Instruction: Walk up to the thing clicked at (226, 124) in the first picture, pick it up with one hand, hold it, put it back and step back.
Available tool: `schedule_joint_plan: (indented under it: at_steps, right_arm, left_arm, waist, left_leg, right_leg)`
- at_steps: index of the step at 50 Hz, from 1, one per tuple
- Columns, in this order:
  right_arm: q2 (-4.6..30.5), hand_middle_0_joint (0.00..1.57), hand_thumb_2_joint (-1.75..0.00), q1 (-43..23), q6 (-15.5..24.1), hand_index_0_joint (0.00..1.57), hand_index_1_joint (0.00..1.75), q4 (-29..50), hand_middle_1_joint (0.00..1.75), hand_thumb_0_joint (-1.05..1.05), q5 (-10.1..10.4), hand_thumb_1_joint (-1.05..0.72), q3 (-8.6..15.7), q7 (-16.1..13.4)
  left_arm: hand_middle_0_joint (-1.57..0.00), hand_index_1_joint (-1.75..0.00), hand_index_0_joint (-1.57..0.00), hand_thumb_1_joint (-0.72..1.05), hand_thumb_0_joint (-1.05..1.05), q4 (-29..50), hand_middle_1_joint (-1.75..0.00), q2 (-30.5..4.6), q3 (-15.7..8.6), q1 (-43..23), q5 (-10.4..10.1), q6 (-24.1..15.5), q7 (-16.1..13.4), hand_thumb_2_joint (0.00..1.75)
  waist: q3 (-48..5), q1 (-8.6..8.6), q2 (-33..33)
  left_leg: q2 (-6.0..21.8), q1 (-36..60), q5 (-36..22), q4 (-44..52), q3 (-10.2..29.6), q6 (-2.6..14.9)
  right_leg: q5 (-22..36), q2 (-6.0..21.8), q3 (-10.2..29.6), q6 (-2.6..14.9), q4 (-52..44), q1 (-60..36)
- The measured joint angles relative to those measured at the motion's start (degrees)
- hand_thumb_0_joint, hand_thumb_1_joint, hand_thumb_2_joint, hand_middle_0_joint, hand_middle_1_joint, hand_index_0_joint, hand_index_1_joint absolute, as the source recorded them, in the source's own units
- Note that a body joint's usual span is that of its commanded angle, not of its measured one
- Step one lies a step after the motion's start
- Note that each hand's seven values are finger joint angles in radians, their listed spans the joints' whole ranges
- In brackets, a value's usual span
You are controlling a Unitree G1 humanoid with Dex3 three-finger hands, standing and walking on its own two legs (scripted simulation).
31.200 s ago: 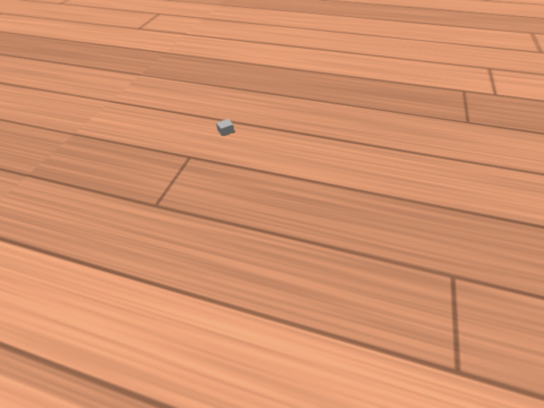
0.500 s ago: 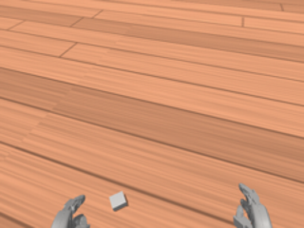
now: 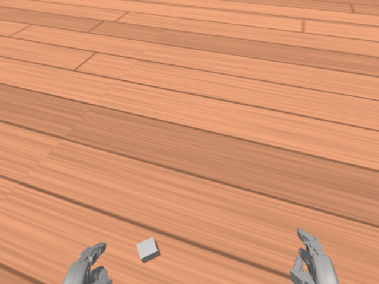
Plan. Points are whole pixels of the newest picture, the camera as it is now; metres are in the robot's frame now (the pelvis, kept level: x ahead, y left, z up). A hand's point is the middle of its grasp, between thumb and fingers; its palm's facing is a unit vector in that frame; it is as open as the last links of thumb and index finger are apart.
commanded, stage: home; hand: left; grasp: from above
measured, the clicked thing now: (147, 249) +0.43 +0.22 -0.69
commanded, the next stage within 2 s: stand in 0.58 s
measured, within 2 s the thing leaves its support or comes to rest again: neither
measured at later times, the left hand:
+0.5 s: hand (108, 278) +0.17 +0.18 -0.05, palm faces +0.04 -0.98 -0.21, open 7.4 cm
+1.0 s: hand out of the picture +0.11 +0.24 -0.11, palm faces +0.02 -0.94 -0.33, open 7.4 cm
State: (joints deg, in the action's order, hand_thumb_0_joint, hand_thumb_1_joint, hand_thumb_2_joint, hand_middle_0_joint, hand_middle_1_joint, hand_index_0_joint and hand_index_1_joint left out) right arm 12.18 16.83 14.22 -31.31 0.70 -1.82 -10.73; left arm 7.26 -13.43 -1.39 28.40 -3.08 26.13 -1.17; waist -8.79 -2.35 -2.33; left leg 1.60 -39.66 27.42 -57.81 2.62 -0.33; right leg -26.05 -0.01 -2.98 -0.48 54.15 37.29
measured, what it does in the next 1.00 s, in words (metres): stands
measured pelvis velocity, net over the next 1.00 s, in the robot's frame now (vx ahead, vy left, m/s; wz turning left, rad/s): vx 0.00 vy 0.01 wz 0.00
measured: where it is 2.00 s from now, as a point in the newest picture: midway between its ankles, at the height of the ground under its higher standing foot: outside the picture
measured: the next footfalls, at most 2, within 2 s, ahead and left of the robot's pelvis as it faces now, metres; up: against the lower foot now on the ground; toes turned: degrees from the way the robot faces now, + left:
none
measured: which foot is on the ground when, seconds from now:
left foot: down 0.00-1.00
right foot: down 0.00-1.00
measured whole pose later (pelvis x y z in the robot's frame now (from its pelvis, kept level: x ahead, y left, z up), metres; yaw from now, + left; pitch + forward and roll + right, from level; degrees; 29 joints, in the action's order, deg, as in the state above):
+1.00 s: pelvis +0.00 +0.01 +0.03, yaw +0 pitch +0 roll +0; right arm 16.6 10.7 1.3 -51.0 -3.0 2.6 -0.5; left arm -43.0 -16.9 -2.5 13.1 2.7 2.9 -1.9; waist 2.1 1.0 0.7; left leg -0.5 -20.8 21.2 -42.1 0.5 0.8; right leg -21.1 2.1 -1.1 -1.4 41.2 20.0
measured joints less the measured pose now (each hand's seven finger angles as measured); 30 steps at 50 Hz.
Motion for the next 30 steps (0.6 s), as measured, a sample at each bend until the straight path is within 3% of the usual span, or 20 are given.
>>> schedule_joint_plan:
  at_steps: [30]
  right_arm:
    - [-0.1,0.2,-0.9,-0.4,-0.98,0.2,0.3,0.23,0.3,0.01,-0.08,-0.9,0.2,0.49]
  left_arm:
    - [-0.2,-0.3,-0.2,0.91,0.01,0.53,-0.3,-0.22,0.04,0.41,-0.06,-0.42,-0.17,0.9]
  waist:
    - [-0.17,-0.02,-0.04]
  left_leg:
    - [-0.03,0.19,1.05,-0.28,0.07,0.21]
  right_leg:
    - [-0.8,0.0,-0.04,-0.26,-0.24,-0.45]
